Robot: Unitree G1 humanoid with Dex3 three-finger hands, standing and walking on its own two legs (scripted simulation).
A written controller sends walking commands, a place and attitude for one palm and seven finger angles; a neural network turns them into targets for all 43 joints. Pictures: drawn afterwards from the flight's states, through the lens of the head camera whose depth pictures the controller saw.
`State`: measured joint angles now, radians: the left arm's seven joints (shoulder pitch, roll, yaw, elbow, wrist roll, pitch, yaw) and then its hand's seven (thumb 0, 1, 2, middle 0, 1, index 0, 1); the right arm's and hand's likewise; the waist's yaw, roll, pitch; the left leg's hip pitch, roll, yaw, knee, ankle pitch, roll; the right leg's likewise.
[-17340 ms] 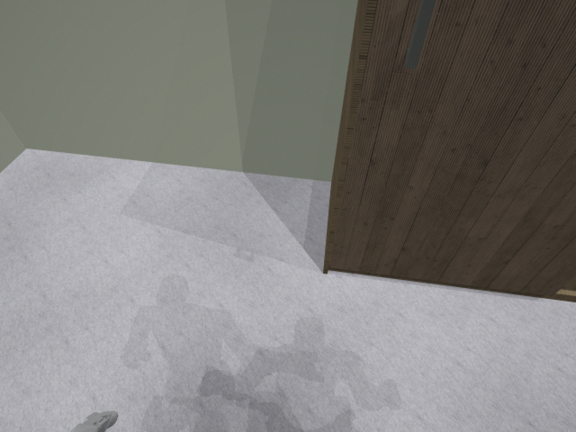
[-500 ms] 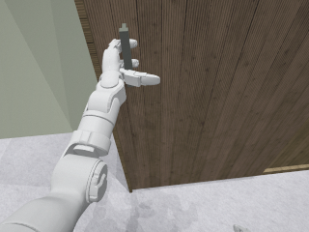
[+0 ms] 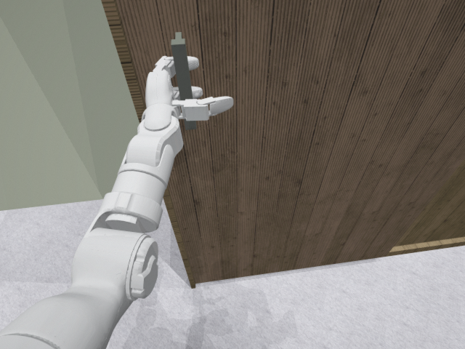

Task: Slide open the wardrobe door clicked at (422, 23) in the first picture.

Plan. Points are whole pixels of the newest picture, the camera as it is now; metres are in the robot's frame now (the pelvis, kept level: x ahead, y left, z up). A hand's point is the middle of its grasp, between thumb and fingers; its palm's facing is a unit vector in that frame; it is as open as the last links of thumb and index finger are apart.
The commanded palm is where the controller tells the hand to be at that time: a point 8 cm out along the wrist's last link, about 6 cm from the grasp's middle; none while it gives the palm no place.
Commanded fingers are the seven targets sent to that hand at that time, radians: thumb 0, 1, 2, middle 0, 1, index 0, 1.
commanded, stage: grip the handle and tug to test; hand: left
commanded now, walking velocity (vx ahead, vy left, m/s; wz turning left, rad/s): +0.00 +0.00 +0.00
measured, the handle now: (185, 83) +0.51 +0.09 +0.22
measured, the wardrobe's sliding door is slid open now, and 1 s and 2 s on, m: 0.00 0.00 0.01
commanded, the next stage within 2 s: tug the door sideways, standing still in 1.10 s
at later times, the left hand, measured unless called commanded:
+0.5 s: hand (197, 95) +0.46 +0.06 +0.23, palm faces +0.11 -0.99 +0.01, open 5.7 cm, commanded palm +0.43 +0.12 +0.22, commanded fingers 0.00 0.90 0.90 -0.45 -1.40 -0.45 -1.40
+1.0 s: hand (198, 97) +0.46 +0.06 +0.23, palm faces +0.11 -0.99 +0.02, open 5.8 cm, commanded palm +0.41 +0.11 +0.22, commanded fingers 0.00 0.90 0.90 -0.45 -1.40 -0.45 -1.40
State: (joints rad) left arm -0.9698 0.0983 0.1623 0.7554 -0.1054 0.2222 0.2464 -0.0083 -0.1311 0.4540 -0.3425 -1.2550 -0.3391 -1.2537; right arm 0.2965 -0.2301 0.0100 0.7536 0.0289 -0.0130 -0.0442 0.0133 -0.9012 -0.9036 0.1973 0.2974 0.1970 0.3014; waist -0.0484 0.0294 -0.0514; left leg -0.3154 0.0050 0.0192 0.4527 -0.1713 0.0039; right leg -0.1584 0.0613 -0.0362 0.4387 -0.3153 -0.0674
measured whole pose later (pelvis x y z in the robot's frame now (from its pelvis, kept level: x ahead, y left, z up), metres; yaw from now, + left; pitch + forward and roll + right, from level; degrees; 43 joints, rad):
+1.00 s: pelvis +0.02 +0.00 +0.00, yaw -1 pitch +1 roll +1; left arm -0.81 0.08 0.14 0.50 -0.12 0.31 0.25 0.00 0.74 0.78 -0.33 -1.38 -0.35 -1.34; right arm 0.27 -0.23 0.01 0.70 0.04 0.03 -0.04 0.01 -0.90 -0.90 0.20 0.30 0.20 0.30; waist -0.04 0.03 -0.05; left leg -0.26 0.01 0.04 0.43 -0.19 0.00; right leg -0.10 0.06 -0.02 0.41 -0.32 -0.07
